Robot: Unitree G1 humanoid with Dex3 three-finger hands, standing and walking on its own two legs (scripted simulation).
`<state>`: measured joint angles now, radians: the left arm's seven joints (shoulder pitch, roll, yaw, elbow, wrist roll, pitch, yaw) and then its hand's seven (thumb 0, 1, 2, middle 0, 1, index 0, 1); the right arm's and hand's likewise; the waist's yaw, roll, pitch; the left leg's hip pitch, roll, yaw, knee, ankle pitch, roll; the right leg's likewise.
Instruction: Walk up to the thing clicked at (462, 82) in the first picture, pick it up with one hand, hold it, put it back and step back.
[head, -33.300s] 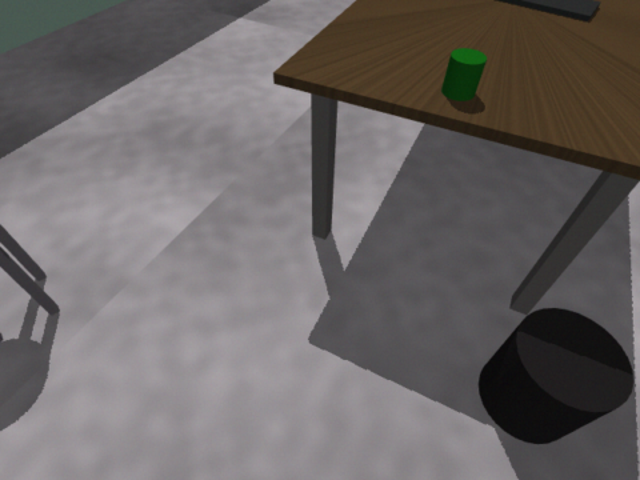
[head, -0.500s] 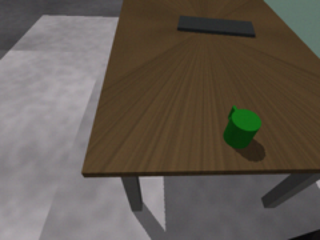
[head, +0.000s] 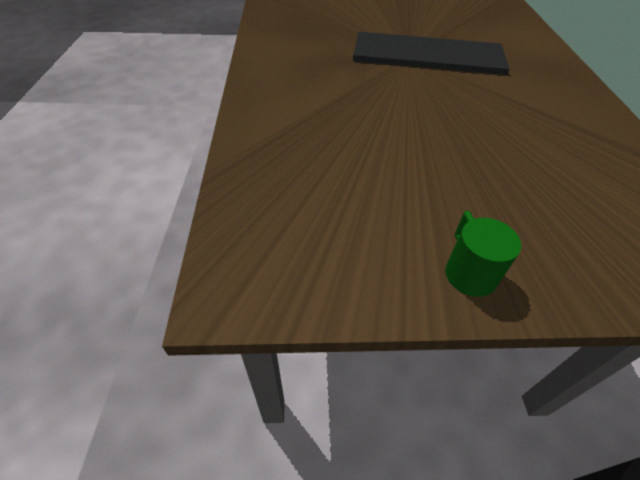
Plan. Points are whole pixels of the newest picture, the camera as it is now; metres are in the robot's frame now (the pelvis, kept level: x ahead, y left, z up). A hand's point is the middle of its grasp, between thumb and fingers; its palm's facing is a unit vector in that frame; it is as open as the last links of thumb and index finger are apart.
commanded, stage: stand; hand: right
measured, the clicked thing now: (476, 249) +0.45 -0.22 +0.00
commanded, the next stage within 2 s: step back in 0.88 s
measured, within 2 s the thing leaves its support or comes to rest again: neither
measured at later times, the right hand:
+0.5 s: hand out of the picture +0.08 -0.25 -0.16, palm faces -0.03 +0.94 -0.35, open 7.3 cm
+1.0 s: hand out of the picture +0.08 -0.26 -0.16, palm faces -0.02 +0.93 -0.36, open 7.3 cm
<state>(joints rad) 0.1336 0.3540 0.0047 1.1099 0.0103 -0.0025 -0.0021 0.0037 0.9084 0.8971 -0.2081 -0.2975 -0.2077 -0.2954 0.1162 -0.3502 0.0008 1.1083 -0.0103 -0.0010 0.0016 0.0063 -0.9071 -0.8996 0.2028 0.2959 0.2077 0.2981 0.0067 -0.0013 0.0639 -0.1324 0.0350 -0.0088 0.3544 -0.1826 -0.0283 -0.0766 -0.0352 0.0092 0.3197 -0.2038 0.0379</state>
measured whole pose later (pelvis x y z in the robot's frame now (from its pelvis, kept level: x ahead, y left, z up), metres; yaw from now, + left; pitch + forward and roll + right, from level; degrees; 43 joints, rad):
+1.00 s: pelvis -0.01 +0.00 -0.01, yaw +0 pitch -1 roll +0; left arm 0.10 0.38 0.02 1.04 -0.01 0.02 0.01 0.00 0.91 0.90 -0.21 -0.30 -0.21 -0.30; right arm 0.07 -0.36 -0.03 1.05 0.01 0.02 0.01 0.01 -0.91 -0.90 0.20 0.30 0.21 0.30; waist 0.00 -0.01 0.14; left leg -0.21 0.03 -0.01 0.44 -0.21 -0.02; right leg -0.19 -0.04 0.01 0.48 -0.24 0.02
